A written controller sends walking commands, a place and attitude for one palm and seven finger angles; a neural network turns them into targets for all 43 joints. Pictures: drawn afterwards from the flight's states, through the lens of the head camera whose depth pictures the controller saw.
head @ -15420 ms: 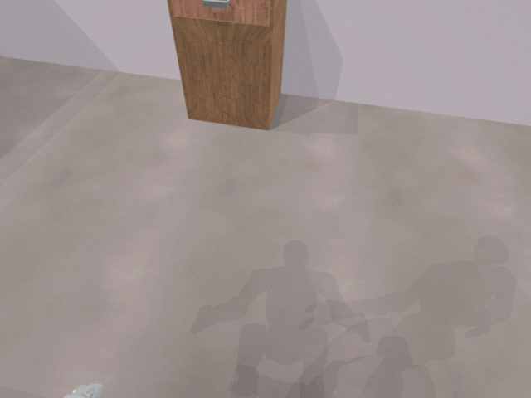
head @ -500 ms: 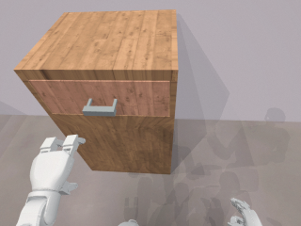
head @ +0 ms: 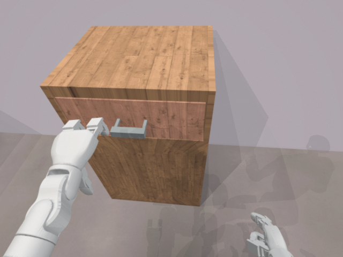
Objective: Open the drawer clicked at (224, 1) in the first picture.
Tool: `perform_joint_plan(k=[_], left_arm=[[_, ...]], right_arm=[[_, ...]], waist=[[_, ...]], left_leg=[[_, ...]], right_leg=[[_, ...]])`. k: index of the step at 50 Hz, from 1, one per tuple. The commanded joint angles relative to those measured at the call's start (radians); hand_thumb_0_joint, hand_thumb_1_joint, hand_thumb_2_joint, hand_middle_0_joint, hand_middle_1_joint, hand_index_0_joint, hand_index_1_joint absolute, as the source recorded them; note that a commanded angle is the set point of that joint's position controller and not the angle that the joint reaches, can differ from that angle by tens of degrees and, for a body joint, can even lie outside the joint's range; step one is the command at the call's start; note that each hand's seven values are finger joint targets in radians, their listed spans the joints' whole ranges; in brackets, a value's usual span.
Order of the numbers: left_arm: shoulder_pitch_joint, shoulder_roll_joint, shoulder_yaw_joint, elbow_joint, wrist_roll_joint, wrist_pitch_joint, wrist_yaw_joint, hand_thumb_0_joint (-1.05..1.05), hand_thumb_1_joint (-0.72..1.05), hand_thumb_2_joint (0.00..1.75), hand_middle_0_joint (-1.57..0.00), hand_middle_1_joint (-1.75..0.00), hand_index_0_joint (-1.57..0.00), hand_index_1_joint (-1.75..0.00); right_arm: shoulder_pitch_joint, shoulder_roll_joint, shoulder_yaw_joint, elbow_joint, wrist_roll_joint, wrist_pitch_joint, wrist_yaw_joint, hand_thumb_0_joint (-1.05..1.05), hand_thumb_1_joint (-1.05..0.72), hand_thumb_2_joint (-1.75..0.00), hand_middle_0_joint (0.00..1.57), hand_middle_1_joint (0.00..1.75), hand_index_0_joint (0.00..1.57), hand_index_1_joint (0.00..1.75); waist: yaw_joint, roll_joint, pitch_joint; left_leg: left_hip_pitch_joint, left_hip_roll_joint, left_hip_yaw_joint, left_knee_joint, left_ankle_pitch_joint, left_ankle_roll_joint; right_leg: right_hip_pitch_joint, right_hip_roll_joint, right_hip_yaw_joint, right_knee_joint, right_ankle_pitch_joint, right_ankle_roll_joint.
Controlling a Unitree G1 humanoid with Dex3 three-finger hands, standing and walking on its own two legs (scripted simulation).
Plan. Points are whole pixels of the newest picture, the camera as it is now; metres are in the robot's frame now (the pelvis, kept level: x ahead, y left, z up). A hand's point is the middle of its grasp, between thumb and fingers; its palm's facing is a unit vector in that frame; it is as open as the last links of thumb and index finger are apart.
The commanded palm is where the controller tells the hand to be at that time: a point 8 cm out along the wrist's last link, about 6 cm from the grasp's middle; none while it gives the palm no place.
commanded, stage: raise the hand with hooked fingers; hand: left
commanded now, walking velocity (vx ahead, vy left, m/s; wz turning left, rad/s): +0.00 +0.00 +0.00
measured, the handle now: (130, 127) +0.50 +0.21 -0.04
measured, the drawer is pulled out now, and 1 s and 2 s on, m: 0.00 0.00 0.00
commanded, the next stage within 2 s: move the hooked fingers above the handle in 0.42 s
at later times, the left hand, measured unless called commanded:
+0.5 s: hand (91, 156) +0.30 +0.23 +0.08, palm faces +0.07 -0.08 -0.99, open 13.8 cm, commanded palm +0.27 +0.23 +0.14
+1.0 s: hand (101, 147) +0.34 +0.23 +0.06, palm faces +0.00 -0.06 -1.00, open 13.8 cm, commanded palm +0.33 +0.23 +0.12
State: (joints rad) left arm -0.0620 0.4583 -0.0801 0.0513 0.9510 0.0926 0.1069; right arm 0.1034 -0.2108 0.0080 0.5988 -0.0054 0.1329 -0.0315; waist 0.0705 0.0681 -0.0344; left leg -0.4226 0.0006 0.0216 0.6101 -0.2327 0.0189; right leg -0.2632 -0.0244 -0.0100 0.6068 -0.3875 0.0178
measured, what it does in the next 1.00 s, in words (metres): stands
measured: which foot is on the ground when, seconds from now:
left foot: down 0.00-1.00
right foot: down 0.00-1.00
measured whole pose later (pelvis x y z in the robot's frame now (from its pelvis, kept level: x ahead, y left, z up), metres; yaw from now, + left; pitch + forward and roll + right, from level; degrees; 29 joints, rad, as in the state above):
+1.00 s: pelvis +0.00 -0.02 +0.00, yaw +0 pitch +5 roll +0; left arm -0.23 0.48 -0.07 0.29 0.96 -0.01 0.12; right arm 0.17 -0.25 -0.04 0.65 0.01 0.13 -0.05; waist 0.04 0.06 -0.05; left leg -0.48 0.02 0.01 0.62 -0.24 0.00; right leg -0.33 -0.01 -0.02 0.64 -0.41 -0.01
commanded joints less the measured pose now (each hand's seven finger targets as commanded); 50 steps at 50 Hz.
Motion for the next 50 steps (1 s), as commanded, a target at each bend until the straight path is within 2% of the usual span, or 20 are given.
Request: perform_joint_plan(k=[1, 5, 9, 12, 14, 17, 18, 23, 25, 28, 31, 34, 36, 37, 38, 39, 42, 45, 47, 50], left_arm=[[-0.338, 0.210, 0.128, -0.182, -0.004, -0.039, 0.008, 0.00, -0.50, 0.30, -0.30, -1.20, -0.30, -1.20], [-0.229, 0.186, 0.129, -0.127, -0.029, -0.051, -0.022, 0.00, -0.50, 0.30, -0.30, -1.20, -0.30, -1.20], [-0.244, 0.216, 0.160, -0.183, -0.025, -0.086, -0.014, 0.00, -0.50, 0.30, -0.30, -1.20, -0.30, -1.20], [-0.263, 0.221, 0.166, -0.213, -0.025, -0.109, 0.018, 0.00, -0.50, 0.30, -0.30, -1.20, -0.30, -1.20], [-0.276, 0.245, 0.193, -0.218, -0.018, -0.117, 0.040, 0.00, -0.50, 0.30, -0.30, -1.20, -0.30, -1.20], [-0.282, 0.225, 0.175, -0.192, -0.019, -0.108, 0.068, 0.00, -0.50, 0.30, -0.30, -1.20, -0.30, -1.20], [-0.280, 0.221, 0.173, -0.171, -0.017, -0.100, 0.072, 0.00, -0.50, 0.30, -0.30, -1.20, -0.30, -1.20], [-0.279, 0.212, 0.146, -0.171, -0.018, -0.071, 0.062, 0.00, -0.50, 0.30, -0.30, -1.20, -0.30, -1.20], [-0.263, 0.205, 0.135, -0.158, -0.024, -0.065, 0.046, 0.00, -0.50, 0.30, -0.30, -1.20, -0.30, -1.20], [-0.310, 0.181, 0.102, -0.120, -0.019, -0.064, 0.031, 0.00, -0.50, 0.30, -0.30, -1.20, -0.30, -1.20], [-0.325, 0.235, 0.155, -0.103, -0.009, -0.080, 0.030, 0.00, -0.50, 0.30, -0.30, -1.20, -0.30, -1.20], [-0.372, 0.230, 0.150, -0.069, -0.002, -0.093, 0.033, 0.00, -0.50, 0.30, -0.30, -1.20, -0.30, -1.20], [-0.388, 0.220, 0.140, -0.069, -0.003, -0.104, 0.043, 0.00, -0.50, 0.30, -0.30, -1.20, -0.30, -1.20], [-0.377, 0.239, 0.164, -0.035, 0.000, -0.103, 0.047, 0.00, -0.50, 0.30, -0.30, -1.20, -0.30, -1.20], [-0.397, 0.223, 0.146, -0.038, 0.000, -0.105, 0.049, 0.00, -0.50, 0.30, -0.30, -1.20, -0.30, -1.20], [-0.391, 0.251, 0.178, -0.023, 0.002, -0.106, 0.051, 0.00, -0.50, 0.30, -0.30, -1.20, -0.30, -1.20], [-0.436, 0.222, 0.137, 0.020, 0.004, -0.105, 0.051, 0.00, -0.50, 0.30, -0.30, -1.20, -0.30, -1.20], [-0.467, 0.211, 0.118, 0.014, 0.004, -0.113, 0.049, 0.00, -0.50, 0.30, -0.30, -1.20, -0.30, -1.20], [-0.480, 0.231, 0.135, 0.046, 0.004, -0.119, 0.050, 0.00, -0.50, 0.30, -0.30, -1.20, -0.30, -1.20], [-0.522, 0.209, 0.112, 0.051, 0.007, -0.132, 0.056, 0.00, -0.50, 0.30, -0.30, -1.20, -0.30, -1.20]], right_arm=[[-0.093, -0.130, -0.047, -0.131, 0.003, -0.044, -0.016, 0.00, -0.90, -0.90, 0.20, 0.30, 0.20, 0.30], [-0.082, -0.136, -0.051, -0.135, 0.007, -0.040, -0.005, 0.00, -0.90, -0.90, 0.20, 0.30, 0.20, 0.30], [-0.083, -0.143, -0.057, -0.144, 0.004, -0.043, 0.001, 0.00, -0.90, -0.90, 0.20, 0.30, 0.20, 0.30], [-0.074, -0.139, -0.063, -0.137, 0.004, -0.049, -0.001, 0.00, -0.90, -0.90, 0.20, 0.30, 0.20, 0.30], [-0.075, -0.144, -0.067, -0.128, 0.003, -0.053, -0.003, 0.00, -0.90, -0.90, 0.20, 0.30, 0.20, 0.30], [-0.069, -0.139, -0.071, -0.117, 0.008, -0.057, -0.005, 0.00, -0.90, -0.90, 0.20, 0.30, 0.20, 0.30], [-0.069, -0.140, -0.071, -0.111, 0.009, -0.056, -0.006, 0.00, -0.90, -0.90, 0.20, 0.30, 0.20, 0.30], [-0.078, -0.143, -0.070, -0.111, 0.013, -0.056, -0.006, 0.00, -0.90, -0.90, 0.20, 0.30, 0.20, 0.30], [-0.083, -0.143, -0.067, -0.114, 0.014, -0.055, -0.008, 0.00, -0.90, -0.90, 0.20, 0.30, 0.20, 0.30], [-0.076, -0.142, -0.061, -0.110, 0.016, -0.053, -0.011, 0.00, -0.90, -0.90, 0.20, 0.30, 0.20, 0.30], [-0.070, -0.144, -0.062, -0.104, 0.012, -0.053, -0.017, 0.00, -0.90, -0.90, 0.20, 0.30, 0.20, 0.30], [-0.067, -0.143, -0.063, -0.100, 0.013, -0.051, -0.019, 0.00, -0.90, -0.90, 0.20, 0.30, 0.20, 0.30], [-0.060, -0.139, -0.066, -0.101, 0.013, -0.053, -0.020, 0.00, -0.90, -0.90, 0.20, 0.30, 0.20, 0.30], [-0.056, -0.139, -0.068, -0.096, 0.013, -0.052, -0.022, 0.00, -0.90, -0.90, 0.20, 0.30, 0.20, 0.30], [-0.053, -0.140, -0.068, -0.095, 0.012, -0.051, -0.022, 0.00, -0.90, -0.90, 0.20, 0.30, 0.20, 0.30], [-0.048, -0.144, -0.071, -0.093, 0.014, -0.051, -0.021, 0.00, -0.90, -0.90, 0.20, 0.30, 0.20, 0.30], [-0.038, -0.145, -0.072, -0.085, 0.015, -0.047, -0.023, 0.00, -0.90, -0.90, 0.20, 0.30, 0.20, 0.30], [-0.021, -0.148, -0.079, -0.087, 0.014, -0.046, -0.021, 0.00, -0.90, -0.90, 0.20, 0.30, 0.20, 0.30], [-0.010, -0.152, -0.083, -0.080, 0.014, -0.042, -0.024, 0.00, -0.90, -0.90, 0.20, 0.30, 0.20, 0.30], [0.012, -0.152, -0.092, -0.079, 0.014, -0.042, -0.021, 0.00, -0.90, -0.90, 0.20, 0.30, 0.20, 0.30]], waist=[[-0.017, -0.011, -0.223], [-0.002, -0.050, -0.206], [0.005, -0.044, -0.216], [0.002, -0.010, -0.233], [0.005, -0.015, -0.246], [-0.002, -0.006, -0.242], [-0.005, -0.031, -0.235], [-0.005, -0.032, -0.249], [-0.009, -0.041, -0.223], [-0.023, -0.070, -0.187], [-0.010, -0.069, -0.223], [-0.016, -0.062, -0.207], [-0.013, -0.040, -0.238], [-0.012, -0.060, -0.230], [-0.015, -0.053, -0.248], [-0.013, -0.060, -0.251], [-0.030, -0.059, -0.237], [-0.037, -0.036, -0.275], [-0.040, -0.056, -0.274], [-0.045, -0.037, -0.296]], left_leg=[[0.282, -0.018, -0.021, -0.097, 0.178, 0.008], [0.262, -0.020, -0.011, -0.108, 0.192, 0.009], [0.259, -0.022, -0.014, -0.113, 0.181, 0.012], [0.274, -0.021, -0.011, -0.109, 0.174, 0.012], [0.271, -0.023, -0.012, -0.104, 0.178, 0.012], [0.270, -0.025, -0.005, -0.099, 0.167, 0.013], [0.264, -0.026, -0.004, -0.098, 0.162, 0.013], [0.267, -0.029, 0.001, -0.100, 0.167, 0.016], [0.253, -0.029, 0.006, -0.102, 0.165, 0.017], [0.242, -0.031, 0.005, -0.103, 0.136, 0.018], [0.244, -0.034, 0.011, -0.092, 0.163, 0.020], [0.233, -0.034, 0.013, -0.084, 0.155, 0.018], [0.241, -0.036, 0.013, -0.073, 0.164, 0.021], [0.229, -0.036, 0.014, -0.068, 0.170, 0.020], [0.232, -0.036, 0.016, -0.065, 0.179, 0.020], [0.225, -0.037, 0.013, -0.058, 0.183, 0.021], [0.212, -0.037, 0.018, -0.045, 0.181, 0.022], [0.223, -0.038, 0.015, -0.029, 0.202, 0.023], [0.207, -0.038, 0.014, -0.020, 0.201, 0.025], [0.213, -0.036, 0.010, -0.006, 0.215, 0.025]], right_leg=[[-0.079, 0.063, -0.029, -0.109, 0.222, -0.050], [-0.051, 0.060, -0.027, -0.122, 0.248, -0.047], [-0.054, 0.064, -0.025, -0.126, 0.230, -0.047], [-0.067, 0.059, -0.024, -0.122, 0.219, -0.047], [-0.063, 0.064, -0.021, -0.123, 0.218, -0.048], [-0.078, 0.059, -0.021, -0.119, 0.216, -0.045], [-0.082, 0.060, -0.021, -0.121, 0.216, -0.043], [-0.063, 0.057, -0.013, -0.123, 0.235, -0.041], [-0.056, 0.053, -0.011, -0.128, 0.245, -0.039], [-0.089, 0.055, -0.015, -0.132, 0.222, -0.036], [-0.066, 0.054, -0.006, -0.124, 0.256, -0.038], [-0.084, 0.056, -0.007, -0.123, 0.248, -0.038], [-0.082, 0.053, -0.003, -0.111, 0.261, -0.039], [-0.081, 0.055, -0.004, -0.107, 0.274, -0.040], [-0.080, 0.053, -0.004, -0.102, 0.286, -0.038], [-0.077, 0.059, -0.001, -0.102, 0.289, -0.040], [-0.104, 0.056, -0.004, -0.089, 0.301, -0.038], [-0.107, 0.057, -0.003, -0.075, 0.321, -0.041], [-0.114, 0.058, -0.003, -0.068, 0.329, -0.040], [-0.135, 0.060, -0.006, -0.051, 0.330, -0.043]])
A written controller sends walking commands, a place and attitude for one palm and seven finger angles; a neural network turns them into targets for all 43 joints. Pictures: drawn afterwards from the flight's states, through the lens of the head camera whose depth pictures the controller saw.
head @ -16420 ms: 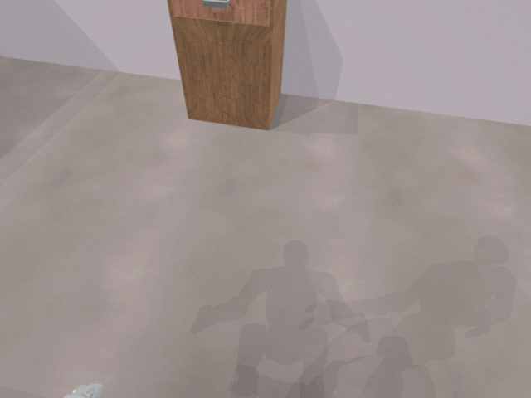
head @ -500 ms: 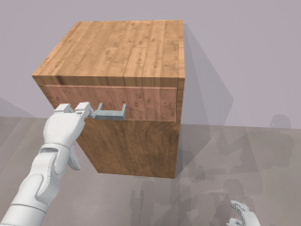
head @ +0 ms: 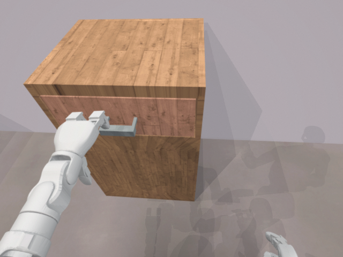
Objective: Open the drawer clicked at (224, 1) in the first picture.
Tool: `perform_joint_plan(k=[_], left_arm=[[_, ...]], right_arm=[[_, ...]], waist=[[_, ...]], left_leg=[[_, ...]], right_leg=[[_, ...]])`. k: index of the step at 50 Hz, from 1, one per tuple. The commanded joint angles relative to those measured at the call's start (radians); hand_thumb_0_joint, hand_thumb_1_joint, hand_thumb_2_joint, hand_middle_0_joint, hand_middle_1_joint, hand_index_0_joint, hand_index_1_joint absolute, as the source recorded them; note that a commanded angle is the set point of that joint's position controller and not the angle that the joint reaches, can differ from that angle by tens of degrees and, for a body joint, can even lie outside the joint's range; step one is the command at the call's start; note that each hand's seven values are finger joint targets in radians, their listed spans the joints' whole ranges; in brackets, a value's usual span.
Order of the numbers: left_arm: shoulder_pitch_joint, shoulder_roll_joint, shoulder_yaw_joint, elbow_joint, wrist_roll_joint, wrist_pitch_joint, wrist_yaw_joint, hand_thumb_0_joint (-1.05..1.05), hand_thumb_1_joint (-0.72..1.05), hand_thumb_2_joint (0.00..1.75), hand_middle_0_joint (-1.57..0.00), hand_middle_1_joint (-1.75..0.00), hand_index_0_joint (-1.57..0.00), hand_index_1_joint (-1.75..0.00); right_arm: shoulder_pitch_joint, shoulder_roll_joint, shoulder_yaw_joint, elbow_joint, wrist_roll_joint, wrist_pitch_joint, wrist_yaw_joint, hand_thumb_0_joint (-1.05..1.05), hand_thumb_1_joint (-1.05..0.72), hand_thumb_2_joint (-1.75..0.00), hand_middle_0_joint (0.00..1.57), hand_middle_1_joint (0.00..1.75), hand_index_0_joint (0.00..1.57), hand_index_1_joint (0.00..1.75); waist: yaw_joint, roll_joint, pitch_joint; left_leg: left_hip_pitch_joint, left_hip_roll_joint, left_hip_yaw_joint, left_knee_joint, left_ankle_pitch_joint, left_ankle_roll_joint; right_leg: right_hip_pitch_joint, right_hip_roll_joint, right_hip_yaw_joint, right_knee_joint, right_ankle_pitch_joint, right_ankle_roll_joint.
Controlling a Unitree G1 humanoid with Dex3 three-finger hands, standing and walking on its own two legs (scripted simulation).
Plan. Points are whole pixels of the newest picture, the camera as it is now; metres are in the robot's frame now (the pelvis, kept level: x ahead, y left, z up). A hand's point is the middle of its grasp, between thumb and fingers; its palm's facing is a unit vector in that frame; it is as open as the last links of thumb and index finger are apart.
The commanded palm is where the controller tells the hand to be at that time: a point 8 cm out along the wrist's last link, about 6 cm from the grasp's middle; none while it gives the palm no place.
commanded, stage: move the hooked fingers above the handle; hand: left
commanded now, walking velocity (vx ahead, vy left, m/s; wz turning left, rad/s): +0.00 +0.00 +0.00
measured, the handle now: (119, 125) +0.50 +0.23 -0.03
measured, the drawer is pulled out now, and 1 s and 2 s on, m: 0.00 0.00 0.00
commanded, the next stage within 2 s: lower the fingers behind the handle in 1.72 s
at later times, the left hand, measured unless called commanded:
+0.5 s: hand (96, 138) +0.39 +0.24 +0.04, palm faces -0.03 -0.05 -1.00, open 13.8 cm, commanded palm +0.37 +0.25 +0.10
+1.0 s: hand (107, 125) +0.45 +0.24 +0.03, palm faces -0.02 -0.03 -1.00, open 13.8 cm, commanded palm +0.43 +0.24 +0.08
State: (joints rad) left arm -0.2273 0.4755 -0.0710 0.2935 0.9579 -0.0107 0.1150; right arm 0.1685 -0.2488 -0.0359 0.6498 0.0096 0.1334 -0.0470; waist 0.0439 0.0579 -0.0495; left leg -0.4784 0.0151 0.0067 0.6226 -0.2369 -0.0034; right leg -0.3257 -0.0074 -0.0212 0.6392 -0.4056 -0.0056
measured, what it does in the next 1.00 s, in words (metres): stands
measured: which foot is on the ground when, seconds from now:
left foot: down 0.00-1.00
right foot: down 0.00-1.00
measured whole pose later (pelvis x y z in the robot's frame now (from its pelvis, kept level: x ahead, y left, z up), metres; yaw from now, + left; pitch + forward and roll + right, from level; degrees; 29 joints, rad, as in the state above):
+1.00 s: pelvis +0.00 +0.01 -0.02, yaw -2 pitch +14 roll -1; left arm -0.63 0.49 -0.03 0.84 1.05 -0.07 0.25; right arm 0.31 -0.24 -0.07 0.68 0.01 0.18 -0.03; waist -0.06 0.05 -0.12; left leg -0.73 0.04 0.02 0.78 -0.30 0.01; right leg -0.57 0.01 0.00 0.77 -0.44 0.01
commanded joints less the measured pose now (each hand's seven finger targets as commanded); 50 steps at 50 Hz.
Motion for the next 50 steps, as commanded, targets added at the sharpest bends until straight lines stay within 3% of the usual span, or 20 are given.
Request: perform_joint_plan(k=[1, 5, 6, 9, 11, 14, 17, 22, 23, 25, 27, 30, 34, 35, 37, 40, 42, 45, 48, 50], left_arm=[[-0.357, 0.209, 0.121, -0.172, 0.007, -0.030, 0.052, 0.00, -0.50, 0.30, -0.30, -1.20, -0.30, -1.20], [-0.352, 0.205, 0.132, -0.173, 0.014, -0.031, 0.080, 0.00, -0.50, 0.30, -0.30, -1.20, -0.30, -1.20], [-0.342, 0.219, 0.151, -0.135, 0.016, -0.023, 0.086, 0.00, -0.50, 0.30, -0.30, -1.20, -0.30, -1.20], [-0.343, 0.229, 0.164, -0.089, 0.020, 0.004, 0.096, 0.00, -0.50, 0.30, -0.30, -1.20, -0.30, -1.20], [-0.372, 0.232, 0.153, -0.070, 0.024, 0.015, 0.094, 0.00, -0.50, 0.30, -0.30, -1.20, -0.30, -1.20], [-0.377, 0.238, 0.151, -0.064, 0.023, 0.010, 0.086, 0.00, -0.50, 0.30, -0.30, -1.20, -0.30, -1.20], [-0.402, 0.211, 0.125, -0.052, 0.018, -0.012, 0.074, 0.00, -0.50, 0.30, -0.30, -1.20, -0.30, -1.20], [-0.512, 0.240, 0.134, 0.033, 0.033, -0.050, 0.080, 0.00, -0.50, 0.30, -0.30, -1.20, -0.30, -1.20], [-0.540, 0.229, 0.121, 0.039, 0.032, -0.058, 0.083, 0.00, -0.50, 0.30, -0.30, -1.20, -0.30, -1.20], [-0.560, 0.275, 0.163, 0.045, 0.042, -0.078, 0.096, 0.00, -0.50, 0.30, -0.30, -1.20, -0.30, -1.20], [-0.592, 0.240, 0.129, 0.068, 0.042, -0.086, 0.104, 0.00, -0.50, 0.30, -0.30, -1.20, -0.30, -1.20], [-0.585, 0.246, 0.141, 0.150, 0.052, -0.079, 0.116, 0.00, -0.50, 0.30, -0.30, -1.20, -0.30, -1.20], [-0.665, 0.226, 0.111, 0.189, 0.060, -0.068, 0.129, 0.00, -0.50, 0.30, -0.30, -1.20, -0.30, -1.20], [-0.674, 0.222, 0.104, 0.187, 0.068, -0.070, 0.132, 0.00, -0.50, 0.30, -0.30, -1.20, -0.30, -1.20], [-0.722, 0.204, 0.080, 0.221, 0.068, -0.063, 0.138, 0.00, -0.50, 0.30, -0.30, -1.20, -0.30, -1.20], [-0.763, 0.286, 0.142, 0.275, 0.083, -0.065, 0.152, 0.00, -0.50, 0.30, -0.30, -1.20, -0.30, -1.20], [-0.783, 0.265, 0.125, 0.272, 0.086, -0.072, 0.164, 0.00, -0.50, 0.30, -0.30, -1.20, -0.30, -1.20], [-0.779, 0.292, 0.150, 0.333, 0.092, -0.069, 0.176, 0.00, -0.50, 0.30, -0.30, -1.20, -0.30, -1.20], [-0.788, 0.255, 0.116, 0.387, 0.093, -0.052, 0.180, 0.00, -0.50, 0.30, -0.30, -1.20, -0.30, -1.20], [-0.803, 0.274, 0.128, 0.383, 0.099, -0.058, 0.179, 0.00, -0.50, 0.30, -0.30, -1.20, -0.30, -1.20]], right_arm=[[-0.047, -0.115, -0.049, -0.124, -0.002, -0.039, -0.005, 0.00, -0.90, -0.90, 0.20, 0.30, 0.20, 0.30], [-0.028, -0.116, -0.058, -0.129, -0.005, -0.034, 0.001, 0.00, -0.90, -0.90, 0.20, 0.30, 0.20, 0.30], [-0.025, -0.117, -0.059, -0.123, -0.002, -0.030, 0.002, 0.00, -0.90, -0.90, 0.20, 0.30, 0.20, 0.30], [-0.017, -0.124, -0.058, -0.124, 0.001, -0.023, 0.005, 0.00, -0.90, -0.90, 0.20, 0.30, 0.20, 0.30], [-0.009, -0.126, -0.057, -0.123, 0.004, -0.019, 0.001, 0.00, -0.90, -0.90, 0.20, 0.30, 0.20, 0.30], [-0.003, -0.128, -0.060, -0.127, 0.002, -0.014, -0.003, 0.00, -0.90, -0.90, 0.20, 0.30, 0.20, 0.30], [0.012, -0.127, -0.065, -0.122, 0.004, -0.016, -0.005, 0.00, -0.90, -0.90, 0.20, 0.30, 0.20, 0.30], [0.042, -0.129, -0.067, -0.099, 0.004, -0.014, -0.014, 0.00, -0.90, -0.90, 0.20, 0.30, 0.20, 0.30], [0.051, -0.129, -0.069, -0.096, 0.003, -0.016, -0.014, 0.00, -0.90, -0.90, 0.20, 0.30, 0.20, 0.30], [0.066, -0.131, -0.075, -0.090, 0.001, -0.016, -0.013, 0.00, -0.90, -0.90, 0.20, 0.30, 0.20, 0.30], [0.070, -0.130, -0.076, -0.089, 0.002, -0.013, -0.010, 0.00, -0.90, -0.90, 0.20, 0.30, 0.20, 0.30], [0.090, -0.134, -0.079, -0.083, 0.002, -0.007, -0.006, 0.00, -0.90, -0.90, 0.20, 0.30, 0.20, 0.30], [0.109, -0.140, -0.082, -0.080, -0.001, 0.001, 0.000, 0.00, -0.90, -0.90, 0.20, 0.30, 0.20, 0.30], [0.115, -0.140, -0.085, -0.082, 0.001, 0.003, 0.003, 0.00, -0.90, -0.90, 0.20, 0.30, 0.20, 0.30], [0.124, -0.140, -0.083, -0.077, 0.002, 0.006, 0.003, 0.00, -0.90, -0.90, 0.20, 0.30, 0.20, 0.30], [0.148, -0.149, -0.083, -0.066, 0.001, 0.009, -0.003, 0.00, -0.90, -0.90, 0.20, 0.30, 0.20, 0.30], [0.152, -0.143, -0.084, -0.067, 0.000, 0.009, -0.003, 0.00, -0.90, -0.90, 0.20, 0.30, 0.20, 0.30], [0.172, -0.148, -0.083, -0.059, -0.001, 0.013, -0.001, 0.00, -0.90, -0.90, 0.20, 0.30, 0.20, 0.30], [0.186, -0.150, -0.084, -0.054, -0.001, 0.015, 0.003, 0.00, -0.90, -0.90, 0.20, 0.30, 0.20, 0.30], [0.199, -0.153, -0.087, -0.055, -0.003, 0.014, 0.002, 0.00, -0.90, -0.90, 0.20, 0.30, 0.20, 0.30]], waist=[[-0.016, -0.031, -0.294], [-0.005, -0.011, -0.355], [-0.007, -0.044, -0.332], [-0.003, -0.056, -0.329], [-0.012, -0.073, -0.325], [-0.016, -0.043, -0.343], [-0.034, -0.055, -0.326], [-0.055, -0.050, -0.303], [-0.059, -0.036, -0.311], [-0.048, -0.021, -0.376], [-0.062, -0.006, -0.363], [-0.059, -0.027, -0.373], [-0.080, -0.014, -0.370], [-0.077, 0.000, -0.401], [-0.096, -0.014, -0.370], [-0.091, -0.022, -0.405], [-0.093, 0.013, -0.426], [-0.091, -0.003, -0.443], [-0.107, -0.012, -0.405], [-0.104, -0.011, -0.450]], left_leg=[[0.267, -0.050, 0.022, -0.013, 0.228, 0.046], [0.271, -0.047, 0.021, 0.006, 0.281, 0.045], [0.253, -0.046, 0.025, 0.009, 0.277, 0.046], [0.224, -0.046, 0.030, 0.006, 0.272, 0.043], [0.216, -0.044, 0.033, 0.009, 0.262, 0.048], [0.219, -0.047, 0.036, 0.017, 0.277, 0.048], [0.225, -0.043, 0.034, 0.025, 0.272, 0.052], [0.201, -0.044, 0.033, 0.040, 0.220, 0.053], [0.201, -0.044, 0.033, 0.044, 0.217, 0.052], [0.219, -0.043, 0.030, 0.059, 0.247, 0.052], [0.206, -0.043, 0.027, 0.069, 0.246, 0.049], [0.190, -0.040, 0.025, 0.076, 0.243, 0.048], [0.186, -0.033, 0.016, 0.085, 0.247, 0.045], [0.200, -0.033, 0.016, 0.087, 0.240, 0.045], [0.185, -0.031, 0.014, 0.086, 0.205, 0.048], [0.169, -0.028, 0.012, 0.090, 0.201, 0.048], [0.177, -0.028, 0.016, 0.100, 0.218, 0.047], [0.150, -0.026, 0.015, 0.105, 0.228, 0.045], [0.124, -0.024, 0.022, 0.106, 0.206, 0.047], [0.137, -0.022, 0.021, 0.112, 0.224, 0.047]], right_leg=[[-0.077, 0.047, 0.003, -0.074, 0.352, -0.021], [-0.066, 0.050, 0.001, -0.046, 0.392, -0.026], [-0.072, 0.051, 0.001, -0.049, 0.400, -0.023], [-0.060, 0.053, -0.001, -0.043, 0.398, -0.024], [-0.065, 0.051, 0.001, -0.043, 0.403, -0.020], [-0.058, 0.051, 0.007, -0.041, 0.418, -0.022], [-0.091, 0.054, 0.004, -0.041, 0.417, -0.019], [-0.147, 0.054, 0.005, -0.038, 0.356, -0.018], [-0.153, 0.053, 0.005, -0.035, 0.351, -0.019], [-0.146, 0.055, 0.008, -0.020, 0.370, -0.022], [-0.173, 0.057, 0.004, -0.011, 0.367, -0.023], [-0.188, 0.061, -0.001, -0.002, 0.352, -0.024], [-0.222, 0.066, -0.012, 0.011, 0.327, -0.032], [-0.235, 0.067, -0.008, 0.011, 0.319, -0.028], [-0.260, 0.067, -0.010, 0.004, 0.288, -0.027], [-0.254, 0.067, -0.006, 0.013, 0.280, -0.027], [-0.260, 0.069, -0.006, 0.020, 0.296, -0.029], [-0.252, 0.072, -0.006, 0.031, 0.310, -0.028], [-0.270, 0.073, -0.008, 0.023, 0.295, -0.026], [-0.266, 0.075, -0.005, 0.031, 0.307, -0.026]])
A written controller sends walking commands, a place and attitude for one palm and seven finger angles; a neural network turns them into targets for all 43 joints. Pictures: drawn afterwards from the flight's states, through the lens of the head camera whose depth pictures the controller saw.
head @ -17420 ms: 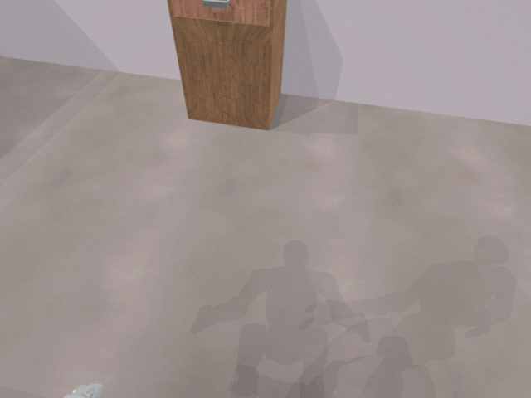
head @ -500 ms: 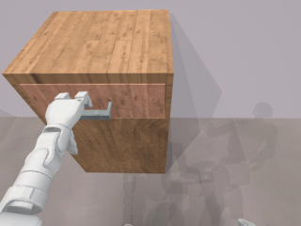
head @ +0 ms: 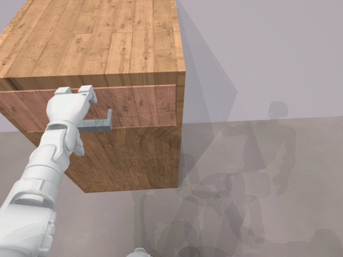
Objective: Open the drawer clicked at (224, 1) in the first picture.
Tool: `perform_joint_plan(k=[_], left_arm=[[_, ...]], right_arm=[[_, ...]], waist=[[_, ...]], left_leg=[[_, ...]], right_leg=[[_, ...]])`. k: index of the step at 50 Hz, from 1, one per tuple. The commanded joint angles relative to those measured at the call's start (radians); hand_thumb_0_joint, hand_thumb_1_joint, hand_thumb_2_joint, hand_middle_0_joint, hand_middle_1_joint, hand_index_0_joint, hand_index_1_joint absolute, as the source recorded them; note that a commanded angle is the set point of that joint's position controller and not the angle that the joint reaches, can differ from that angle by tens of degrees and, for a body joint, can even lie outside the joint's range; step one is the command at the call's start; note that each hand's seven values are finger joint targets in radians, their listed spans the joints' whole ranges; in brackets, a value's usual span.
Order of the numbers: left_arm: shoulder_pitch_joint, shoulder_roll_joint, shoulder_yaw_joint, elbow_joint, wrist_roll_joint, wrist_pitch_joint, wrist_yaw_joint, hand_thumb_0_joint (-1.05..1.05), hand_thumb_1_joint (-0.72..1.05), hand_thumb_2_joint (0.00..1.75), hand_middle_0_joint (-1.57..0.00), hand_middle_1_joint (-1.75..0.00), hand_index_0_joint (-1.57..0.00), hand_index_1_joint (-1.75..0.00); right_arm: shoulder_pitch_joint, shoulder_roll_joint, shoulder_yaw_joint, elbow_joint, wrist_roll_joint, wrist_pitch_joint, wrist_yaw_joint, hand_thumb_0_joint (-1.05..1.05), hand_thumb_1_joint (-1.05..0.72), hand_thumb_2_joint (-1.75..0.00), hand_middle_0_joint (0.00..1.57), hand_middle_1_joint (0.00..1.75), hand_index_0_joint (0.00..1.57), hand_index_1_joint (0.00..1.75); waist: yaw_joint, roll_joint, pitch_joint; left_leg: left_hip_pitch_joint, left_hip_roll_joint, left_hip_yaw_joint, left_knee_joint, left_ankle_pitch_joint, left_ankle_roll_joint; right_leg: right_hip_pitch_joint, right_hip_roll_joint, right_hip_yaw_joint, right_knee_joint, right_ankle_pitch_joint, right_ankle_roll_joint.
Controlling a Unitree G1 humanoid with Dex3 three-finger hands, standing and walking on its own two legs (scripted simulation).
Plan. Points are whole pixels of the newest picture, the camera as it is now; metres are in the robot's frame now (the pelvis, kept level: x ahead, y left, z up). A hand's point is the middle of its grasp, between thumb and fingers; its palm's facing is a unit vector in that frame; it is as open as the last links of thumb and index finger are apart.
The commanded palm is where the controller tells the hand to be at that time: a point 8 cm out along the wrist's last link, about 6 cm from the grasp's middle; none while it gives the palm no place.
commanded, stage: move the hooked fingers above the handle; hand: left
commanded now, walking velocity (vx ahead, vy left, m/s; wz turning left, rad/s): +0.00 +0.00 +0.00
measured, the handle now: (92, 119) +0.49 +0.23 -0.02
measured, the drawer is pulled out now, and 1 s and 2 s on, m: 0.00 0.00 0.00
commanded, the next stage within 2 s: lower the fingers behind the handle in 0.72 s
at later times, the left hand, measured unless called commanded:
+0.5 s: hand (76, 122) +0.44 +0.25 +0.04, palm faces -0.04 -0.03 -1.00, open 13.8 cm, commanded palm +0.42 +0.24 +0.10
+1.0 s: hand (78, 125) +0.43 +0.24 +0.04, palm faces -0.04 -0.04 -1.00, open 13.8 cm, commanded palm +0.41 +0.24 +0.09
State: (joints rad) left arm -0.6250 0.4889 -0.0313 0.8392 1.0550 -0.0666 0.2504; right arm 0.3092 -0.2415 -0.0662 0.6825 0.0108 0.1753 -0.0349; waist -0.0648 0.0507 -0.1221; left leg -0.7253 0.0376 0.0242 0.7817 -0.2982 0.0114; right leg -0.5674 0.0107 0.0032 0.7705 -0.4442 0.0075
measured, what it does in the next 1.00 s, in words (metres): stands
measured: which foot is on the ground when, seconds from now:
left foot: down 0.00-1.00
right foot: down 0.00-1.00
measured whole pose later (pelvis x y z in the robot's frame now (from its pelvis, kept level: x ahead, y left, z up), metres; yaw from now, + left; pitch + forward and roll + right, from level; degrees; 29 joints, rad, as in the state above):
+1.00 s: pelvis +0.00 +0.00 +0.00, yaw +0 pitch +14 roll -1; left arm -0.59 0.49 -0.03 0.82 1.05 -0.10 0.24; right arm 0.31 -0.24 -0.07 0.67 0.01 0.18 -0.03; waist -0.05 0.05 -0.13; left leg -0.73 0.04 0.02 0.80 -0.31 0.01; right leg -0.57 0.01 0.00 0.78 -0.45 0.00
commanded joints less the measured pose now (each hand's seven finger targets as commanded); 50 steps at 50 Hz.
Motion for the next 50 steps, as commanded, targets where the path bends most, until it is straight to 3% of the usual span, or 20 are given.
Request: perform_joint_plan(k=[1, 3, 5, 8, 10, 12, 15, 16, 22, 25, 31, 33, 35, 36, 38, 40, 43, 45, 48, 50], left_arm=[[-0.404, 0.241, 0.075, -0.136, -0.001, 0.000, 0.041, 0.00, -0.50, 0.30, -0.30, -1.20, -0.30, -1.20], [-0.414, 0.249, 0.080, -0.174, -0.004, -0.011, 0.039, 0.00, -0.50, 0.30, -0.30, -1.20, -0.30, -1.20], [-0.397, 0.268, 0.103, -0.177, -0.007, -0.023, 0.036, 0.00, -0.50, 0.30, -0.30, -1.20, -0.30, -1.20], [-0.408, 0.255, 0.089, -0.167, -0.007, -0.023, 0.045, 0.00, -0.50, 0.30, -0.30, -1.20, -0.30, -1.20], [-0.415, 0.302, 0.127, -0.176, 0.000, -0.027, 0.053, 0.00, -0.50, 0.30, -0.30, -1.20, -0.30, -1.20], [-0.431, 0.311, 0.126, -0.174, 0.006, -0.022, 0.061, 0.00, -0.50, 0.30, -0.30, -1.20, -0.30, -1.20], [-0.384, 0.308, 0.135, -0.173, 0.002, -0.018, 0.061, 0.00, -0.50, 0.30, -0.30, -1.20, -0.30, -1.20], [-0.394, 0.273, 0.104, -0.198, -0.006, -0.017, 0.058, 0.00, -0.50, 0.30, -0.30, -1.20, -0.30, -1.20], [-0.412, 0.206, 0.037, -0.190, -0.017, -0.003, 0.030, 0.00, -0.50, 0.30, -0.30, -1.20, -0.30, -1.20], [-0.442, 0.275, 0.088, -0.200, -0.009, -0.017, 0.029, 0.00, -0.50, 0.30, -0.30, -1.20, -0.30, -1.20], [-0.408, 0.250, 0.087, -0.199, -0.006, -0.025, 0.049, 0.00, -0.50, 0.30, -0.30, -1.20, -0.30, -1.20], [-0.381, 0.244, 0.085, -0.185, -0.008, -0.010, 0.050, 0.00, -0.50, 0.30, -0.30, -1.20, -0.30, -1.20], [-0.386, 0.284, 0.111, -0.163, -0.001, 0.000, 0.046, 0.00, -0.50, 0.30, -0.30, -1.20, -0.30, -1.20], [-0.380, 0.252, 0.080, -0.158, -0.005, 0.009, 0.040, 0.00, -0.50, 0.30, -0.30, -1.20, -0.30, -1.20], [-0.378, 0.230, 0.066, -0.188, -0.012, 0.006, 0.028, 0.00, -0.50, 0.30, -0.30, -1.20, -0.30, -1.20], [-0.379, 0.255, 0.084, -0.198, -0.012, -0.006, 0.016, 0.00, -0.50, 0.30, -0.30, -1.20, -0.30, -1.20], [-0.369, 0.220, 0.063, -0.212, -0.019, -0.028, 0.012, 0.00, -0.50, 0.30, -0.30, -1.20, -0.30, -1.20], [-0.343, 0.256, 0.101, -0.197, -0.008, -0.044, 0.020, 0.00, -0.50, 0.30, -0.30, -1.20, -0.30, -1.20], [-0.347, 0.217, 0.075, -0.199, -0.003, -0.048, 0.041, 0.00, -0.50, 0.30, -0.30, -1.20, -0.30, -1.20], [-0.371, 0.244, 0.095, -0.206, 0.007, -0.052, 0.061, 0.00, -0.50, 0.30, -0.30, -1.20, -0.30, -1.20]], right_arm=[[0.064, -0.159, -0.058, -0.084, -0.004, -0.028, -0.011, 0.00, -0.90, -0.90, 0.20, 0.30, 0.20, 0.30], [0.069, -0.161, -0.061, -0.084, -0.007, -0.029, -0.010, 0.00, -0.90, -0.90, 0.20, 0.30, 0.20, 0.30], [0.076, -0.160, -0.062, -0.084, -0.006, -0.030, -0.011, 0.00, -0.90, -0.90, 0.20, 0.30, 0.20, 0.30], [0.079, -0.159, -0.061, -0.078, -0.005, -0.032, -0.011, 0.00, -0.90, -0.90, 0.20, 0.30, 0.20, 0.30], [0.081, -0.164, -0.062, -0.077, -0.004, -0.031, -0.012, 0.00, -0.90, -0.90, 0.20, 0.30, 0.20, 0.30], [0.077, -0.164, -0.060, -0.073, -0.003, -0.030, -0.013, 0.00, -0.90, -0.90, 0.20, 0.30, 0.20, 0.30], [0.073, -0.162, -0.062, -0.080, -0.002, -0.030, -0.010, 0.00, -0.90, -0.90, 0.20, 0.30, 0.20, 0.30], [0.070, -0.162, -0.063, -0.081, -0.004, -0.031, -0.009, 0.00, -0.90, -0.90, 0.20, 0.30, 0.20, 0.30], [0.061, -0.161, -0.059, -0.084, 0.002, -0.030, -0.009, 0.00, -0.90, -0.90, 0.20, 0.30, 0.20, 0.30], [0.064, -0.164, -0.058, -0.079, 0.000, -0.031, -0.015, 0.00, -0.90, -0.90, 0.20, 0.30, 0.20, 0.30], [0.052, -0.154, -0.058, -0.088, -0.004, -0.032, -0.009, 0.00, -0.90, -0.90, 0.20, 0.30, 0.20, 0.30], [0.048, -0.154, -0.056, -0.094, -0.003, -0.030, -0.005, 0.00, -0.90, -0.90, 0.20, 0.30, 0.20, 0.30], [0.048, -0.158, -0.053, -0.093, -0.001, -0.027, -0.007, 0.00, -0.90, -0.90, 0.20, 0.30, 0.20, 0.30], [0.043, -0.158, -0.053, -0.097, -0.001, -0.026, -0.008, 0.00, -0.90, -0.90, 0.20, 0.30, 0.20, 0.30], [0.043, -0.155, -0.056, -0.101, -0.002, -0.027, -0.007, 0.00, -0.90, -0.90, 0.20, 0.30, 0.20, 0.30], [0.044, -0.157, -0.055, -0.101, -0.001, -0.024, -0.011, 0.00, -0.90, -0.90, 0.20, 0.30, 0.20, 0.30], [0.047, -0.153, -0.058, -0.098, -0.004, -0.027, -0.013, 0.00, -0.90, -0.90, 0.20, 0.30, 0.20, 0.30], [0.046, -0.153, -0.058, -0.095, -0.005, -0.025, -0.012, 0.00, -0.90, -0.90, 0.20, 0.30, 0.20, 0.30], [0.048, -0.150, -0.062, -0.092, -0.006, -0.027, -0.008, 0.00, -0.90, -0.90, 0.20, 0.30, 0.20, 0.30], [0.052, -0.152, -0.062, -0.088, -0.009, -0.029, -0.006, 0.00, -0.90, -0.90, 0.20, 0.30, 0.20, 0.30]], waist=[[-0.005, -0.008, -0.348], [0.004, 0.025, -0.381], [0.006, 0.000, -0.398], [0.000, 0.011, -0.349], [0.004, 0.006, -0.386], [0.001, 0.029, -0.365], [0.012, 0.026, -0.398], [0.008, 0.056, -0.394], [-0.021, -0.004, -0.318], [-0.015, 0.009, -0.348], [0.002, 0.045, -0.357], [0.008, 0.029, -0.362], [0.008, -0.009, -0.360], [0.002, 0.000, -0.339], [0.005, 0.008, -0.354], [0.000, -0.011, -0.365], [0.000, -0.005, -0.339], [0.008, -0.017, -0.346], [0.003, 0.003, -0.327], [0.005, 0.016, -0.357]], left_leg=[[0.376, -0.045, 0.004, -0.046, 0.278, 0.034], [0.402, -0.041, 0.004, -0.046, 0.291, 0.032], [0.404, -0.040, 0.003, -0.041, 0.301, 0.035], [0.380, -0.042, 0.003, -0.046, 0.277, 0.036], [0.389, -0.042, 0.002, -0.044, 0.289, 0.036], [0.380, -0.041, 0.002, -0.047, 0.277, 0.034], [0.409, -0.039, 0.003, -0.045, 0.314, 0.033], [0.422, -0.040, 0.004, -0.044, 0.321, 0.031], [0.409, -0.040, -0.002, -0.061, 0.269, 0.037], [0.427, -0.040, -0.004, -0.058, 0.269, 0.038], [0.433, -0.043, -0.004, -0.044, 0.304, 0.032], [0.417, -0.046, 0.002, -0.043, 0.307, 0.032], [0.394, -0.045, 0.006, -0.043, 0.295, 0.036], [0.390, -0.046, 0.006, -0.046, 0.288, 0.035], [0.410, -0.046, 0.009, -0.045, 0.303, 0.036], [0.413, -0.047, 0.008, -0.042, 0.313, 0.039], [0.403, -0.048, 0.006, -0.040, 0.310, 0.040], [0.392, -0.047, 0.004, -0.034, 0.311, 0.039], [0.383, -0.047, 0.002, -0.026, 0.288, 0.036], [0.380, -0.046, -0.001, -0.018, 0.286, 0.035]], right_leg=[[-0.035, 0.057, -0.031, -0.106, 0.339, -0.040], [-0.034, 0.059, -0.031, -0.101, 0.340, -0.042], [-0.024, 0.061, -0.028, -0.101, 0.350, -0.039], [-0.038, 0.062, -0.031, -0.106, 0.328, -0.041], [-0.028, 0.062, -0.028, -0.103, 0.338, -0.038], [-0.040, 0.062, -0.031, -0.102, 0.323, -0.040], [-0.024, 0.064, -0.033, -0.099, 0.352, -0.041], [-0.031, 0.064, -0.035, -0.101, 0.353, -0.043], [-0.053, 0.062, -0.037, -0.125, 0.314, -0.038], [-0.048, 0.059, -0.032, -0.124, 0.312, -0.038], [-0.055, 0.062, -0.039, -0.105, 0.329, -0.044], [-0.033, 0.061, -0.039, -0.105, 0.346, -0.043], [-0.019, 0.059, -0.032, -0.106, 0.354, -0.037], [-0.024, 0.059, -0.034, -0.109, 0.349, -0.040], [-0.016, 0.059, -0.033, -0.111, 0.365, -0.041], [-0.007, 0.059, -0.027, -0.111, 0.382, -0.037], [-0.017, 0.058, -0.030, -0.109, 0.378, -0.039], [-0.024, 0.059, -0.027, -0.101, 0.375, -0.037], [-0.062, 0.061, -0.033, -0.093, 0.340, -0.043], [-0.071, 0.061, -0.030, -0.081, 0.333, -0.041]])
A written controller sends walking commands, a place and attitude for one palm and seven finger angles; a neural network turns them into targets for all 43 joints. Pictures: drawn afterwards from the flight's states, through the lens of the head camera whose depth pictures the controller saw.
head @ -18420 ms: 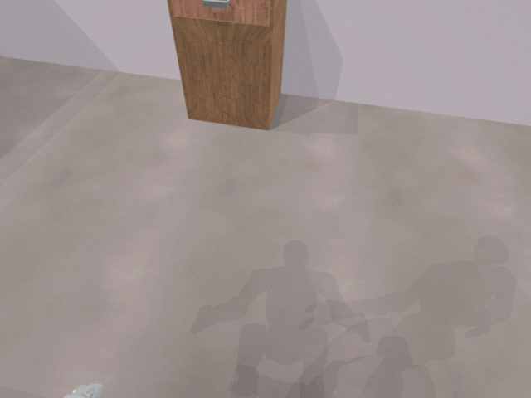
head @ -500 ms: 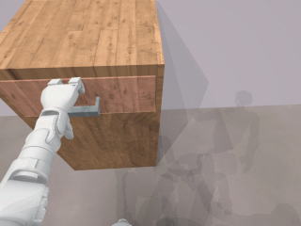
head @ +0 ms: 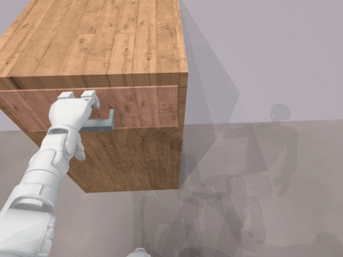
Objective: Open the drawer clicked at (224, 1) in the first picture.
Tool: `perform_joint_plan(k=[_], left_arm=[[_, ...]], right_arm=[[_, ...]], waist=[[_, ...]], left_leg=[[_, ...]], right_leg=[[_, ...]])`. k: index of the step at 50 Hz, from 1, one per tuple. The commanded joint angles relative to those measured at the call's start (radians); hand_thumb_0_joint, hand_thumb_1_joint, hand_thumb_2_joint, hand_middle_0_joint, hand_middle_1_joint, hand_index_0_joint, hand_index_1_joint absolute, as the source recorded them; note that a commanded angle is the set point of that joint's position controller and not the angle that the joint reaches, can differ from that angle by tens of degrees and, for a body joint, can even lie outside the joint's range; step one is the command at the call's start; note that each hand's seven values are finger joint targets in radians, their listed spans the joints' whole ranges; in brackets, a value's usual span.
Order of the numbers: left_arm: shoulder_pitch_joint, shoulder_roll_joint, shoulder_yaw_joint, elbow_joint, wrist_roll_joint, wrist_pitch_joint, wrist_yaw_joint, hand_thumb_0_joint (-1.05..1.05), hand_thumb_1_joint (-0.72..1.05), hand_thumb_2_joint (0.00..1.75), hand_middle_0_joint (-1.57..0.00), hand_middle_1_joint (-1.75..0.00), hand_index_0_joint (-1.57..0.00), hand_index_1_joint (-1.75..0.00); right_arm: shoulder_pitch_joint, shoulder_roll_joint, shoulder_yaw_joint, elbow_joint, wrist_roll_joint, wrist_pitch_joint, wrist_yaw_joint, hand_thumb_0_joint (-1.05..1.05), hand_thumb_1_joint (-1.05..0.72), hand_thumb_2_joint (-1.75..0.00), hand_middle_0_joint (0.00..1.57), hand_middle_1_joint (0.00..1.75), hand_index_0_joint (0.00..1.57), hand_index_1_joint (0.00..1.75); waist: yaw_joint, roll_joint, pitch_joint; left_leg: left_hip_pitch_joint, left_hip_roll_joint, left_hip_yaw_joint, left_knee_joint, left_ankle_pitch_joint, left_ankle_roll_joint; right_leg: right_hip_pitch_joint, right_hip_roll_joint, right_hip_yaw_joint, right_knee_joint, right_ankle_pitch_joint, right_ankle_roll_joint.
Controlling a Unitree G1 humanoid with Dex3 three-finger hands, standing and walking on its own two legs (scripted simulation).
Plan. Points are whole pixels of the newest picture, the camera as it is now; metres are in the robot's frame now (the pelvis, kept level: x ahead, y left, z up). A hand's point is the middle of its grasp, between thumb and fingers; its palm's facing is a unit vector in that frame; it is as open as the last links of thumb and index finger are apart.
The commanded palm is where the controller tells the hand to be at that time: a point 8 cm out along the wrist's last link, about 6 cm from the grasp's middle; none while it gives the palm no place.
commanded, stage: lower the fingers behind the handle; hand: left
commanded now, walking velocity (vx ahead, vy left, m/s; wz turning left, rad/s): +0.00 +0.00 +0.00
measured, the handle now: (94, 119) +0.49 +0.23 -0.01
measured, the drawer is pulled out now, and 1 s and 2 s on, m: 0.00 0.00 0.00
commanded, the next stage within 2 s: lift the fingers back up to retry in 1.42 s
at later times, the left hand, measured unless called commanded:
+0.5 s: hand (84, 131) +0.43 +0.24 +0.00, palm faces -0.05 -0.03 -1.00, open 13.8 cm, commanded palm +0.42 +0.24 +0.06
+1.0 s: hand (86, 132) +0.44 +0.24 +0.00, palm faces -0.01 -0.01 -1.00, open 13.8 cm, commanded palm +0.41 +0.24 +0.02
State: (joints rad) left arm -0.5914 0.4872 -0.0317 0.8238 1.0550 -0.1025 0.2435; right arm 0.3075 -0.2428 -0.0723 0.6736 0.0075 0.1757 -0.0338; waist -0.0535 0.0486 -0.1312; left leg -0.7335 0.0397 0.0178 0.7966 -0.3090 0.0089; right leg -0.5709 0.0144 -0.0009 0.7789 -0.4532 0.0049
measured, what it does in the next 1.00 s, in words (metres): stands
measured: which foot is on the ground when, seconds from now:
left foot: down 0.00-1.00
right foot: down 0.00-1.00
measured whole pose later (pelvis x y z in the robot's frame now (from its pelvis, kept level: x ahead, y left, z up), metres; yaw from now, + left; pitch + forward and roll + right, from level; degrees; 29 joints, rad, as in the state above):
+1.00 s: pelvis -0.02 +0.01 -0.02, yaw -1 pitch +19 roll -3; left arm -0.69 0.48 -0.04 0.98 1.11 -0.06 0.38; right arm 0.32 -0.23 -0.05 0.68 0.00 0.16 -0.04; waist -0.08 0.05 -0.18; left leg -0.94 0.05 0.01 0.95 -0.34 0.02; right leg -0.77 0.03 0.00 0.93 -0.49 0.01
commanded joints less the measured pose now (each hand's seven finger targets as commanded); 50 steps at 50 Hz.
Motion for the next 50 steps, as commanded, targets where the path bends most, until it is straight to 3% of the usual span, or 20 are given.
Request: perform_joint_plan(k=[1, 5, 10, 11, 13, 15, 17, 20, 22, 27, 28, 30, 31, 33, 35, 38, 40, 42, 46, 50], left_arm=[[-0.418, 0.235, 0.087, -0.188, 0.009, -0.012, 0.078, 0.00, -0.50, 0.30, -0.30, -1.20, -0.30, -1.20], [-0.423, 0.246, 0.102, -0.173, 0.020, 0.003, 0.109, 0.00, -0.50, 0.30, -0.30, -1.20, -0.30, -1.20], [-0.432, 0.246, 0.092, -0.123, 0.021, 0.029, 0.115, 0.00, -0.50, 0.30, -0.30, -1.20, -0.30, -1.20], [-0.427, 0.255, 0.098, -0.101, 0.019, 0.034, 0.113, 0.00, -0.50, 0.30, -0.30, -1.20, -0.30, -1.20], [-0.434, 0.234, 0.076, -0.108, 0.020, 0.031, 0.108, 0.00, -0.50, 0.30, -0.30, -1.20, -0.30, -1.20], [-0.442, 0.255, 0.095, -0.115, 0.022, 0.016, 0.104, 0.00, -0.50, 0.30, -0.30, -1.20, -0.30, -1.20], [-0.425, 0.253, 0.092, -0.085, 0.021, 0.011, 0.102, 0.00, -0.50, 0.30, -0.30, -1.20, -0.30, -1.20], [-0.411, 0.264, 0.108, -0.083, 0.029, -0.005, 0.110, 0.00, -0.50, 0.30, -0.30, -1.20, -0.30, -1.20], [-0.432, 0.240, 0.090, -0.094, 0.027, -0.008, 0.118, 0.00, -0.50, 0.30, -0.30, -1.20, -0.30, -1.20], [-0.431, 0.244, 0.097, -0.076, 0.038, -0.005, 0.144, 0.00, -0.50, 0.30, -0.30, -1.20, -0.30, -1.20], [-0.444, 0.227, 0.085, -0.088, 0.039, -0.003, 0.150, 0.00, -0.50, 0.30, -0.30, -1.20, -0.30, -1.20], [-0.433, 0.223, 0.092, -0.066, 0.047, 0.008, 0.162, 0.00, -0.50, 0.30, -0.30, -1.20, -0.30, -1.20], [-0.422, 0.184, 0.062, -0.054, 0.040, 0.022, 0.162, 0.00, -0.50, 0.30, -0.30, -1.20, -0.30, -1.20], [-0.418, 0.200, 0.072, -0.030, 0.039, 0.040, 0.162, 0.00, -0.50, 0.30, -0.30, -1.20, -0.30, -1.20], [-0.421, 0.218, 0.077, 0.003, 0.046, 0.052, 0.155, 0.00, -0.50, 0.30, -0.30, -1.20, -0.30, -1.20], [-0.382, 0.193, 0.063, 0.016, 0.041, 0.062, 0.144, 0.00, -0.50, 0.30, -0.30, -1.20, -0.30, -1.20], [-0.371, 0.161, 0.042, 0.031, 0.037, 0.059, 0.134, 0.00, -0.50, 0.30, -0.30, -1.20, -0.30, -1.20], [-0.384, 0.191, 0.053, 0.048, 0.040, 0.056, 0.130, 0.00, -0.50, 0.30, -0.30, -1.20, -0.30, -1.20], [-0.361, 0.195, 0.050, 0.091, 0.043, 0.052, 0.121, 0.00, -0.50, 0.30, -0.30, -1.20, -0.30, -1.20], [-0.381, 0.185, 0.037, 0.100, 0.056, 0.047, 0.125, 0.00, -0.50, 0.30, -0.30, -1.20, -0.30, -1.20]], right_arm=[[0.053, -0.150, -0.057, -0.078, -0.007, -0.030, -0.007, 0.00, -0.90, -0.90, 0.20, 0.30, 0.20, 0.30], [0.058, -0.150, -0.059, -0.072, -0.009, -0.033, -0.004, 0.00, -0.90, -0.90, 0.20, 0.30, 0.20, 0.30], [0.061, -0.152, -0.054, -0.065, -0.006, -0.034, -0.010, 0.00, -0.90, -0.90, 0.20, 0.30, 0.20, 0.30], [0.065, -0.153, -0.052, -0.064, -0.007, -0.034, -0.014, 0.00, -0.90, -0.90, 0.20, 0.30, 0.20, 0.30], [0.065, -0.150, -0.053, -0.066, -0.008, -0.037, -0.015, 0.00, -0.90, -0.90, 0.20, 0.30, 0.20, 0.30], [0.073, -0.152, -0.054, -0.061, -0.009, -0.041, -0.017, 0.00, -0.90, -0.90, 0.20, 0.30, 0.20, 0.30], [0.074, -0.150, -0.051, -0.061, -0.008, -0.042, -0.020, 0.00, -0.90, -0.90, 0.20, 0.30, 0.20, 0.30], [0.079, -0.150, -0.054, -0.059, -0.011, -0.044, -0.020, 0.00, -0.90, -0.90, 0.20, 0.30, 0.20, 0.30], [0.084, -0.149, -0.054, -0.055, -0.013, -0.046, -0.018, 0.00, -0.90, -0.90, 0.20, 0.30, 0.20, 0.30], [0.091, -0.152, -0.056, -0.048, -0.016, -0.047, -0.014, 0.00, -0.90, -0.90, 0.20, 0.30, 0.20, 0.30], [0.090, -0.152, -0.058, -0.047, -0.019, -0.048, -0.013, 0.00, -0.90, -0.90, 0.20, 0.30, 0.20, 0.30], [0.097, -0.153, -0.062, -0.039, -0.021, -0.047, -0.010, 0.00, -0.90, -0.90, 0.20, 0.30, 0.20, 0.30], [0.100, -0.151, -0.061, -0.040, -0.021, -0.046, -0.007, 0.00, -0.90, -0.90, 0.20, 0.30, 0.20, 0.30], [0.104, -0.154, -0.060, -0.036, -0.020, -0.043, -0.007, 0.00, -0.90, -0.90, 0.20, 0.30, 0.20, 0.30], [0.101, -0.157, -0.055, -0.035, -0.017, -0.039, -0.010, 0.00, -0.90, -0.90, 0.20, 0.30, 0.20, 0.30], [0.099, -0.153, -0.052, -0.044, -0.019, -0.034, -0.009, 0.00, -0.90, -0.90, 0.20, 0.30, 0.20, 0.30], [0.096, -0.149, -0.051, -0.051, -0.016, -0.033, -0.008, 0.00, -0.90, -0.90, 0.20, 0.30, 0.20, 0.30], [0.097, -0.154, -0.046, -0.051, -0.015, -0.033, -0.013, 0.00, -0.90, -0.90, 0.20, 0.30, 0.20, 0.30], [0.102, -0.154, -0.040, -0.059, -0.015, -0.035, -0.017, 0.00, -0.90, -0.90, 0.20, 0.30, 0.20, 0.30], [0.108, -0.152, -0.039, -0.061, -0.015, -0.040, -0.016, 0.00, -0.90, -0.90, 0.20, 0.30, 0.20, 0.30]], waist=[[-0.013, 0.030, -0.338], [-0.010, 0.030, -0.386], [-0.022, 0.003, -0.377], [-0.024, -0.003, -0.345], [-0.023, 0.016, -0.361], [-0.025, 0.008, -0.396], [-0.029, -0.004, -0.358], [-0.019, 0.020, -0.382], [-0.030, 0.025, -0.376], [-0.031, 0.026, -0.382], [-0.034, 0.052, -0.389], [-0.035, 0.044, -0.417], [-0.037, 0.049, -0.401], [-0.038, 0.002, -0.398], [-0.041, 0.004, -0.383], [-0.031, 0.010, -0.363], [-0.037, -0.010, -0.355], [-0.042, -0.032, -0.318], [-0.043, -0.045, -0.291], [-0.045, -0.027, -0.316]], left_leg=[[0.386, -0.046, 0.005, -0.027, 0.295, 0.036], [0.383, -0.046, 0.005, -0.012, 0.299, 0.035], [0.339, -0.047, 0.012, -0.003, 0.268, 0.040], [0.319, -0.047, 0.010, -0.006, 0.255, 0.040], [0.327, -0.048, 0.012, -0.001, 0.255, 0.040], [0.337, -0.044, 0.010, 0.011, 0.265, 0.041], [0.298, -0.046, 0.012, 0.013, 0.237, 0.043], [0.304, -0.043, 0.009, 0.024, 0.251, 0.039], [0.296, -0.040, 0.008, 0.033, 0.252, 0.039], [0.282, -0.038, -0.001, 0.049, 0.245, 0.036], [0.297, -0.037, -0.003, 0.053, 0.250, 0.034], [0.321, -0.031, -0.012, 0.061, 0.273, 0.031], [0.314, -0.034, -0.010, 0.058, 0.262, 0.030], [0.289, -0.034, -0.006, 0.060, 0.248, 0.035], [0.272, -0.033, -0.005, 0.058, 0.237, 0.034], [0.264, -0.034, -0.001, 0.054, 0.239, 0.033], [0.256, -0.034, 0.000, 0.055, 0.221, 0.035], [0.214, -0.033, 0.000, 0.053, 0.168, 0.039], [0.171, -0.035, 0.002, 0.064, 0.138, 0.041], [0.159, -0.035, -0.002, 0.082, 0.117, 0.040]], right_leg=[[-0.083, 0.058, -0.029, -0.084, 0.337, -0.041], [-0.086, 0.060, -0.027, -0.069, 0.341, -0.039], [-0.080, 0.057, -0.019, -0.071, 0.345, -0.032], [-0.083, 0.057, -0.024, -0.072, 0.331, -0.035], [-0.092, 0.058, -0.021, -0.070, 0.329, -0.036], [-0.099, 0.058, -0.018, -0.061, 0.336, -0.032], [-0.107, 0.057, -0.017, -0.064, 0.319, -0.031], [-0.127, 0.059, -0.020, -0.046, 0.313, -0.035], [-0.146, 0.060, -0.024, -0.039, 0.315, -0.035], [-0.183, 0.064, -0.029, -0.019, 0.289, -0.038], [-0.198, 0.065, -0.031, -0.015, 0.285, -0.040], [-0.221, 0.068, -0.038, -0.003, 0.282, -0.040], [-0.221, 0.069, -0.042, -0.007, 0.273, -0.042], [-0.203, 0.068, -0.038, -0.012, 0.278, -0.039], [-0.214, 0.066, -0.035, -0.011, 0.273, -0.037], [-0.205, 0.068, -0.038, -0.012, 0.277, -0.041], [-0.215, 0.066, -0.037, -0.014, 0.262, -0.038], [-0.224, 0.063, -0.033, -0.020, 0.224, -0.036], [-0.239, 0.061, -0.033, -0.012, 0.200, -0.037], [-0.284, 0.060, -0.033, 0.013, 0.169, -0.038]])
